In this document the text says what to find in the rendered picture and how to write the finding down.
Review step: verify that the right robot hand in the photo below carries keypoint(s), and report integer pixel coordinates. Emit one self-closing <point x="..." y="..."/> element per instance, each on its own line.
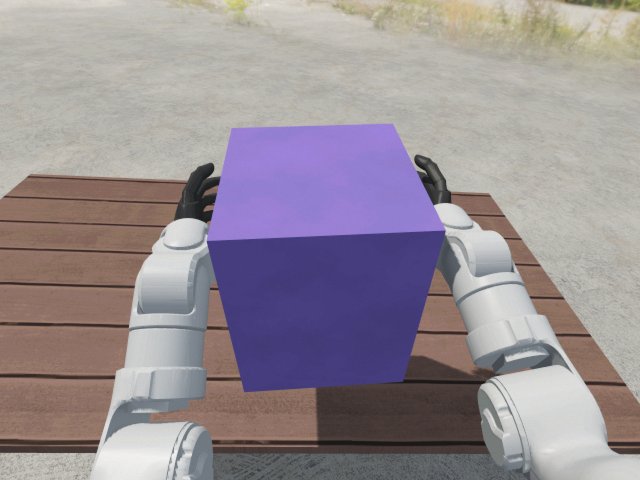
<point x="434" y="182"/>

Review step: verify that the left robot hand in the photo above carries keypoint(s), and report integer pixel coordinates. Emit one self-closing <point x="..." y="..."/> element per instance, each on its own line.
<point x="193" y="203"/>

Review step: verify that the left robot forearm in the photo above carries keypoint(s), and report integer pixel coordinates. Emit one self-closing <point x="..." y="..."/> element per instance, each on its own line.
<point x="163" y="366"/>

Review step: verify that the carton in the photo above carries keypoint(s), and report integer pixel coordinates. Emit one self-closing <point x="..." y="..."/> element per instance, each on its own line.
<point x="324" y="242"/>

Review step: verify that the table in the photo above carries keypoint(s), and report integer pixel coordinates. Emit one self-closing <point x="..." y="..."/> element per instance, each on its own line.
<point x="71" y="248"/>

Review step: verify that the right robot upper arm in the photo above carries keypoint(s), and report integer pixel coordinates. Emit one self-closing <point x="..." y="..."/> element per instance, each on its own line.
<point x="543" y="423"/>

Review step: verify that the left robot upper arm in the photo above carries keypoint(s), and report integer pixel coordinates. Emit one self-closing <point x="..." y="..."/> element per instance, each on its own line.
<point x="172" y="450"/>

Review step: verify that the right robot forearm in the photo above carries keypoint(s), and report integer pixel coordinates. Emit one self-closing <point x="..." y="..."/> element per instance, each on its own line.
<point x="504" y="329"/>

